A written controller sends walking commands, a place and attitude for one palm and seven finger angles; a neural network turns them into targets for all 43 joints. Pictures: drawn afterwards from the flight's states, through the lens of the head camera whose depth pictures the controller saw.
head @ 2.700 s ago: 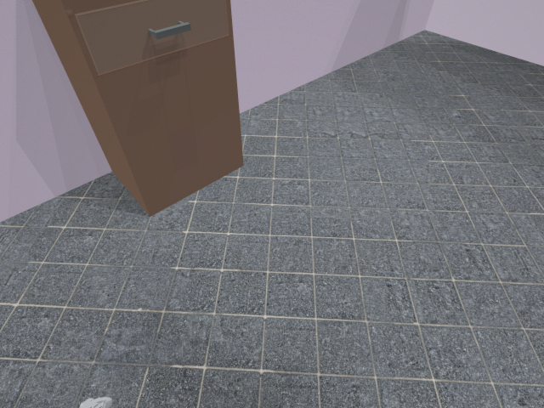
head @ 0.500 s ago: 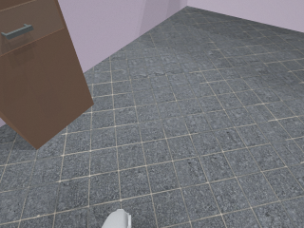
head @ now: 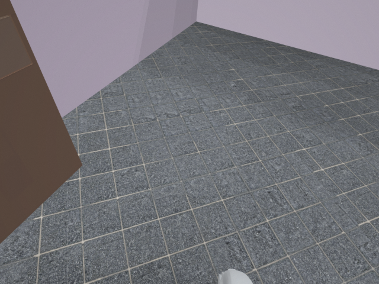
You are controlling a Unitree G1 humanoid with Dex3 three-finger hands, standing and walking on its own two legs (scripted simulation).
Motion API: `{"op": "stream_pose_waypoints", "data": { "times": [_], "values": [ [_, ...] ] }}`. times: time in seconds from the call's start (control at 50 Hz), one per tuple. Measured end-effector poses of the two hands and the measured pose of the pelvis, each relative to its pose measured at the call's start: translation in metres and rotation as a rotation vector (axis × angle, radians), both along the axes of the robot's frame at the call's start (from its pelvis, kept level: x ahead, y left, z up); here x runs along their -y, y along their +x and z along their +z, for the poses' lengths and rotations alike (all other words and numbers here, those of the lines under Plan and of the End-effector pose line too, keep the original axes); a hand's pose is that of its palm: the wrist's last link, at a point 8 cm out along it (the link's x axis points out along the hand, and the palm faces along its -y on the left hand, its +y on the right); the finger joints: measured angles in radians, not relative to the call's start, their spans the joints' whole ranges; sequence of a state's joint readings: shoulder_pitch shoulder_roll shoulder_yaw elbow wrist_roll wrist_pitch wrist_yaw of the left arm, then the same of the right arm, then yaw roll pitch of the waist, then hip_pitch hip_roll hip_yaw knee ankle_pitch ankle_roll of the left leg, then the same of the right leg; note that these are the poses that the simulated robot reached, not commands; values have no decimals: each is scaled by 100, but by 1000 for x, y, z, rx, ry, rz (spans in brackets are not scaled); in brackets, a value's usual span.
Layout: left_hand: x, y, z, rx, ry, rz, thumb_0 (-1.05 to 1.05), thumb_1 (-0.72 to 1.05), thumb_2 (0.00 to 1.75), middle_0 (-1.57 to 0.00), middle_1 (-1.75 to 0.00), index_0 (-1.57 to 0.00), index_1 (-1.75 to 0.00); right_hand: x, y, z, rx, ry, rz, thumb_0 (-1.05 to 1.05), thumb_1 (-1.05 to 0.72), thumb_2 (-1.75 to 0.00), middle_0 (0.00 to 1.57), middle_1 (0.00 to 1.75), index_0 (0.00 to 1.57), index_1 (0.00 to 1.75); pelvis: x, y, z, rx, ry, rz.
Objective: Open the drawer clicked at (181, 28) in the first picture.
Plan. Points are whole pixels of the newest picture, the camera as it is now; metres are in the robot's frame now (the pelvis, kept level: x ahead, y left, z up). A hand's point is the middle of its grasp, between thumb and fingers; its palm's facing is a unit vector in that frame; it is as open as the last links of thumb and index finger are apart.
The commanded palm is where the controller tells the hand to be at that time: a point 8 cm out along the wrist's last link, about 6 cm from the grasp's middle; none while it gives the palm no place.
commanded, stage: walk to a spot facing it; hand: left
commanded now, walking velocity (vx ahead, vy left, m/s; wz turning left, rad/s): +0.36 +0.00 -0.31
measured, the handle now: out of the picture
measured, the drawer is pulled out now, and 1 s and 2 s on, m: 0.00 0.00 0.00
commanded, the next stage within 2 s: turn to face it in 0.86 s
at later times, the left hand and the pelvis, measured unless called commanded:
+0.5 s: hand (151, 218) +0.33 +0.12 -0.18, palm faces -0.08 -0.98 -0.21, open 7.1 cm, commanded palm none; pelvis +0.24 -0.05 -0.01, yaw -7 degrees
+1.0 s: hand (149, 168) +0.51 +0.16 -0.18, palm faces -0.18 -0.97 -0.16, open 7.4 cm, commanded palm none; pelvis +0.46 -0.02 +0.00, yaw -15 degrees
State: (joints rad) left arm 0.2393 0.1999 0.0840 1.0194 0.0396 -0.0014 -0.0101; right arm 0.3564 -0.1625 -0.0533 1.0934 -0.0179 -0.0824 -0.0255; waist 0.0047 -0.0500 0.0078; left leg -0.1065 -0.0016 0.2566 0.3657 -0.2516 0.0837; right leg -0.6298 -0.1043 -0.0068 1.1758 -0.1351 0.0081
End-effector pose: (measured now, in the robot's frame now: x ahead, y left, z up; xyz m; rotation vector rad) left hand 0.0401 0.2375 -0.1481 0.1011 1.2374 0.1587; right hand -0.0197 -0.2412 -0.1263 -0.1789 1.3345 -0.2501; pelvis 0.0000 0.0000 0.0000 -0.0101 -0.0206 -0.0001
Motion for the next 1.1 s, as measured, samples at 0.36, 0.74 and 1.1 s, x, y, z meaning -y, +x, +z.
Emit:
{"op": "stream_pose_waypoints", "data": {
  "times": [0.36, 0.74, 1.1],
  "values": [
    [81, 260, -19, 85, -33, -236, 0, 91, 90, -20, -30, -20, -30, -55, 15, -22, -390, 215, -278, 1, -90, -90, 20, 30, 20, 30, 39, 176, -29, -18, -1, -114],
    [43, 304, -12, -195, 0, -95, -1, 92, 90, -20, -30, -20, -30, 47, 431, -9, 183, 11, -16, 2, -93, -90, 20, 29, 19, 30, 31, 358, -14, -19, -20, -137],
    [54, 559, 6, -13, 36, -278, 0, 91, 90, -20, -30, -20, -30, 17, 453, -16, 3, 54, -230, -1, -94, -90, 20, 30, 20, 30, 32, 489, -3, -4, 12, -242]
  ]
}}
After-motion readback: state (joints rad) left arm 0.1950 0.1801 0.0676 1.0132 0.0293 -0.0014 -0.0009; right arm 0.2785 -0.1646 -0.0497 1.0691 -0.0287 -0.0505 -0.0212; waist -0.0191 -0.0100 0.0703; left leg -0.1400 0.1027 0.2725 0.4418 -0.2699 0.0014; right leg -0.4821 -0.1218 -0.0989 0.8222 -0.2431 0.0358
